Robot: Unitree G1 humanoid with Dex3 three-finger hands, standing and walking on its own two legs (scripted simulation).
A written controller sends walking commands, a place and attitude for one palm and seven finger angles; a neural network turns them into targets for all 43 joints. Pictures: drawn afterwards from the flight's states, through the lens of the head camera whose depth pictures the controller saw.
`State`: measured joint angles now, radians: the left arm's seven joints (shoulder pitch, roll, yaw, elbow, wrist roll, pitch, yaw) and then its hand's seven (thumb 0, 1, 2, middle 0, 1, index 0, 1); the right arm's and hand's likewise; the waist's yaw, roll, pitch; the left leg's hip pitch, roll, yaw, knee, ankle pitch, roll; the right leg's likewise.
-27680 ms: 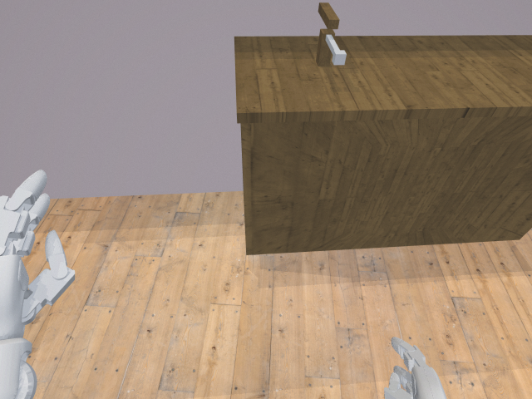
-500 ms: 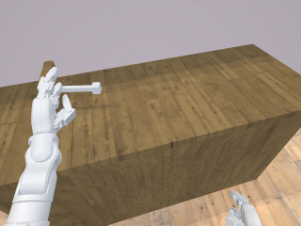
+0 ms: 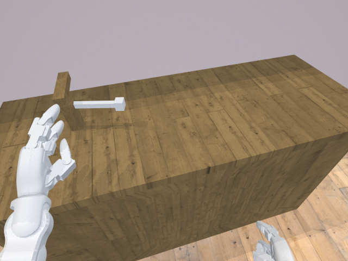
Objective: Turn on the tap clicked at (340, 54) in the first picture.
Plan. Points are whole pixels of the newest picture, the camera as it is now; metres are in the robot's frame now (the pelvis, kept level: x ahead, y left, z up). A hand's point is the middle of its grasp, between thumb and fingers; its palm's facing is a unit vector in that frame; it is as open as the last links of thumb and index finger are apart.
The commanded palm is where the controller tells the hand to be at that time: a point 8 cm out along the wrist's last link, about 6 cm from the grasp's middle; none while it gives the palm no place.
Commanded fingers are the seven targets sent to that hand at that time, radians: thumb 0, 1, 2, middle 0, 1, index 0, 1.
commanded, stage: draw the hand back beside the body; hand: left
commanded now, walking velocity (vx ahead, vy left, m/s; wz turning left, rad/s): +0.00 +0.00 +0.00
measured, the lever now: (119, 104) +0.49 +0.22 +0.11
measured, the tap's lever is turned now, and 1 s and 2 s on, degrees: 74 74 74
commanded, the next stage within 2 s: step back with the hand held close in 0.50 s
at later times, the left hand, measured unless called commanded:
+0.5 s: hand (56, 183) +0.20 +0.24 +0.15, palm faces +0.43 -0.85 -0.31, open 7.4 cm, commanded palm +0.15 +0.28 +0.16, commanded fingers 0.00 0.90 0.90 -0.20 -0.30 -0.20 -0.30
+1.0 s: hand (56, 199) +0.17 +0.23 +0.14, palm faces +0.32 -0.84 -0.43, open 7.4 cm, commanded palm +0.13 +0.28 +0.17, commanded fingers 0.00 0.90 0.90 -0.20 -0.30 -0.20 -0.30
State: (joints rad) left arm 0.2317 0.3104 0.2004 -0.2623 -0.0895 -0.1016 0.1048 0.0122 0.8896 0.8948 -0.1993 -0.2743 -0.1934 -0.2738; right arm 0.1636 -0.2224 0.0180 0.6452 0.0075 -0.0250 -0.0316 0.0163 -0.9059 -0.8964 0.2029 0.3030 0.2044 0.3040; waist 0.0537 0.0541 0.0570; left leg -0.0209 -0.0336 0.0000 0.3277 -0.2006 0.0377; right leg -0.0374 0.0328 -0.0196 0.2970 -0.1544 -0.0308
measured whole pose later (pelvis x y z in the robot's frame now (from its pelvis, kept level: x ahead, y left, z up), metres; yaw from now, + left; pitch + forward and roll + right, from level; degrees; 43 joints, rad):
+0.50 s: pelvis +0.00 -0.01 +0.00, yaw +1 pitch -6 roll -1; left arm 0.40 0.32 0.25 -0.37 -0.09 -0.10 0.12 0.01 0.89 0.89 -0.21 -0.30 -0.20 -0.30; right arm 0.15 -0.21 0.02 0.64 0.00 -0.07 -0.04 0.02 -0.91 -0.90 0.20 0.30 0.20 0.30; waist 0.07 0.06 0.05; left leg -0.04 -0.03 -0.02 0.37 -0.22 0.03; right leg -0.05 0.04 -0.04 0.33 -0.18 -0.04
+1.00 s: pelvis -0.04 +0.00 -0.01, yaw +0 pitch +0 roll +0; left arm 0.52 0.38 0.30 -0.48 -0.07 -0.13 0.13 0.01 0.89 0.89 -0.21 -0.30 -0.21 -0.30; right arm 0.17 -0.25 -0.02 0.55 0.02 0.02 -0.06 0.02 -0.91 -0.90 0.20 0.30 0.20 0.30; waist 0.01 0.04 0.05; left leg -0.27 -0.03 0.01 0.48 -0.21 0.04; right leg -0.28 0.03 -0.02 0.44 -0.16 -0.03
